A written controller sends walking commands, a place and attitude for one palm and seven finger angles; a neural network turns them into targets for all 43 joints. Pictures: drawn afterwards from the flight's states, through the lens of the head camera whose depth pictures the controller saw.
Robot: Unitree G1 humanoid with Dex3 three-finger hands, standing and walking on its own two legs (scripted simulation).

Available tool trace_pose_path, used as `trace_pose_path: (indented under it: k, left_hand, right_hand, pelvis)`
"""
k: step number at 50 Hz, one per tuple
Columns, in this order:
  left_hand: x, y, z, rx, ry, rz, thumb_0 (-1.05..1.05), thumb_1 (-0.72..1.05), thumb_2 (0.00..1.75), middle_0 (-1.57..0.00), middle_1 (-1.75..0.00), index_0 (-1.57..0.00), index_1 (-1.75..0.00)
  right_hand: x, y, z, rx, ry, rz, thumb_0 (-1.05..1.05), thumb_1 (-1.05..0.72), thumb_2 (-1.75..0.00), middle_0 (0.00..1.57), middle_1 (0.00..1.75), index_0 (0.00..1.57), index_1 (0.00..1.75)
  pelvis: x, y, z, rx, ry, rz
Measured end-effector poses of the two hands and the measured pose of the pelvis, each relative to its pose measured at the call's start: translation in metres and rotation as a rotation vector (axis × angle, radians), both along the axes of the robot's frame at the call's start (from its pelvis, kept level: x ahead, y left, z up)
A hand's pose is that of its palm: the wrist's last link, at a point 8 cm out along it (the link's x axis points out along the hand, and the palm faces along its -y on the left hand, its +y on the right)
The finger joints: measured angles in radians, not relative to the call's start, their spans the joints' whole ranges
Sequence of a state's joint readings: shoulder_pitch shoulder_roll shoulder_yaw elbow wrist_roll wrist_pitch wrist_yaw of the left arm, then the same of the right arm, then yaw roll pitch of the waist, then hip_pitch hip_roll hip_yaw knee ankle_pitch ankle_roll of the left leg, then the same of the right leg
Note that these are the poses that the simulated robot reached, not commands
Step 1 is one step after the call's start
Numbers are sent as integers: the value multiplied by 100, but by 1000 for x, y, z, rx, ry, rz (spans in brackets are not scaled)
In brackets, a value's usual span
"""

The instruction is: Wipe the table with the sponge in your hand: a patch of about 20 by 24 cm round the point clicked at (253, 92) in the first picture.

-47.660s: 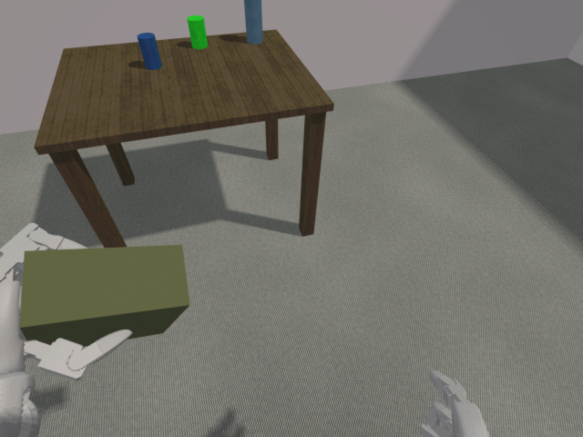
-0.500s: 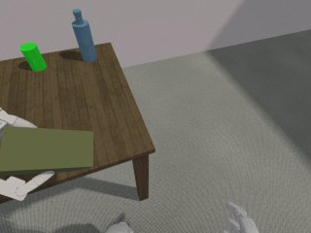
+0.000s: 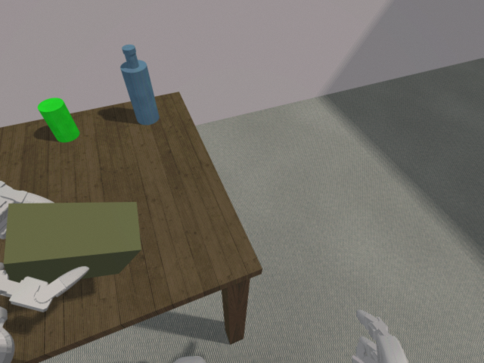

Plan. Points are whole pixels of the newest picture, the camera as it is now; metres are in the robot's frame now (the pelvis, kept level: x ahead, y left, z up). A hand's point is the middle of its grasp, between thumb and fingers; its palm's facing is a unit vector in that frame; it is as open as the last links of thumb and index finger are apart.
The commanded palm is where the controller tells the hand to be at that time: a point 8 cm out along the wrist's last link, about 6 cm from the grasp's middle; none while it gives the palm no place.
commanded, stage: come to a stop and stand still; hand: left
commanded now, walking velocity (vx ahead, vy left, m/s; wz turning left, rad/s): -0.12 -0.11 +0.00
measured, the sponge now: (93, 243) +0.24 +0.23 +0.12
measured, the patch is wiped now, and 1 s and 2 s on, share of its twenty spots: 0.00 0.00 0.00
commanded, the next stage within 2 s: look again from close up in 1.90 s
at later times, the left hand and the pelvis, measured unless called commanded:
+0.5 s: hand (12, 230) +0.22 +0.29 +0.17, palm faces +0.44 -0.76 -0.47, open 10.6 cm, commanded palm +0.15 +0.28 +0.18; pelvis -0.01 +0.00 +0.00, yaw -1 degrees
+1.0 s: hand out of the picture +0.19 +0.31 +0.17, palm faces +0.35 -0.85 -0.38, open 10.6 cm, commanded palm +0.13 +0.35 +0.18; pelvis -0.03 +0.07 +0.00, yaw -1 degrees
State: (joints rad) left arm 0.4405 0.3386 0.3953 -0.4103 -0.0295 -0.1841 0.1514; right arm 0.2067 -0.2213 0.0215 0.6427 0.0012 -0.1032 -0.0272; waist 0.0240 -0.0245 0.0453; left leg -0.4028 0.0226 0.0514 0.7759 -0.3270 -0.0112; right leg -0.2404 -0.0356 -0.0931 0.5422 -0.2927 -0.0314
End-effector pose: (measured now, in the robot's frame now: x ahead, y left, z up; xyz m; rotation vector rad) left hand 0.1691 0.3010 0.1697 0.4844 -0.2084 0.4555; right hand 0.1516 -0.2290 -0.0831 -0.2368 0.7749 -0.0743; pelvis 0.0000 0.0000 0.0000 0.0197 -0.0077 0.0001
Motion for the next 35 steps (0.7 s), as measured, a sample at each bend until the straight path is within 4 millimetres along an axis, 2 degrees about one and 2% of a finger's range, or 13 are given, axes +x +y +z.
trace_pose_path:
  k: [3, 5, 10, 13, 15, 17, 19, 20, 22, 25, 27, 32, 35]
  left_hand:
    - [13, -3, -16, -75, -16, -44, -1, -54, 103, -69, -130, -70, -130]
    - [22, -7, -14, -84, -52, -98, -1, -54, 103, -69, -130, -70, -130]
    - [32, -13, 22, 37, -151, -201, -1, -54, 103, -69, -130, -70, -130]
    - [28, -13, 44, 124, -170, -212, -1, -54, 103, -69, -130, -70, -130]
    - [24, -14, 48, 142, -134, -204, -1, -54, 103, -69, -130, -70, -130]
    - [18, -13, 44, 130, -74, -183, -1, -54, 103, -69, -130, -70, -130]
    - [10, -11, 31, 87, -3, -148, -1, -54, 103, -69, -130, -70, -130]
    - [10, -8, 29, 126, 27, -140, -1, -54, 103, -69, -130, -70, -130]
    - [12, 9, 29, 161, 20, -108, -1, -54, 103, -69, -130, -70, -130]
    - [10, 28, 19, 84, 15, -22, -1, -54, 103, -69, -130, -70, -130]
    - [6, 24, 10, 25, 9, -21, -1, -54, 103, -69, -130, -70, -130]
    - [-9, -12, -6, -75, -10, -190, -1, -54, 103, -69, -130, -70, -130]
    - [-14, -11, -5, -59, -30, -268, -1, -54, 103, -69, -130, -70, -130]
  right_hand:
    - [9, 3, 2, -53, -35, -10, 1, -90, -90, 20, 30, 20, 30]
    - [14, 9, 6, -63, -46, -30, 1, -90, -90, 20, 30, 20, 30]
    - [27, 31, 22, -24, -108, -6, 1, -90, -90, 20, 30, 20, 30]
    - [31, 39, 24, 34, -135, 4, 1, -90, -90, 20, 30, 20, 30]
    - [31, 41, 23, 67, -135, 2, 1, -90, -90, 20, 30, 20, 30]
    - [28, 39, 21, 88, -127, -4, 1, -90, -90, 20, 30, 20, 30]
    - [24, 34, 17, 92, -113, -15, 1, -90, -90, 20, 30, 20, 30]
    - [20, 31, 15, 74, -106, -2, 1, -90, -90, 20, 30, 20, 30]
    - [13, 23, 10, 42, -73, 25, 1, -90, -90, 20, 30, 20, 30]
    - [0, 8, 7, 16, -51, 13, 1, -90, -90, 20, 30, 20, 30]
    - [-8, 1, 9, -1, -56, -5, 1, -90, -90, 20, 30, 20, 30]
    - [-26, -4, 22, -55, -85, -58, 1, -90, -90, 20, 30, 20, 30]
    - [-34, 4, 32, -85, -103, -87, 1, -90, -90, 20, 30, 20, 30]
  pelvis:
    - [5, 13, -8, -33, -21, 3]
    - [6, 17, -10, -19, -32, -4]
    - [5, 15, -4, -10, -16, -1]
    - [4, 12, 0, -24, -3, -8]
    - [5, 10, 3, -43, 0, -4]
    - [5, 8, 4, -50, 5, -5]
    - [5, 6, 5, -50, 6, -9]
    - [2, 5, 5, -51, 3, -7]
    - [-4, 2, 4, -47, 2, -1]
    - [-14, 3, 3, -40, -10, -15]
    - [-20, 7, 2, -39, -20, -17]
    - [-27, 20, 1, -41, -36, -21]
    - [-28, 27, 1, -45, -35, -34]
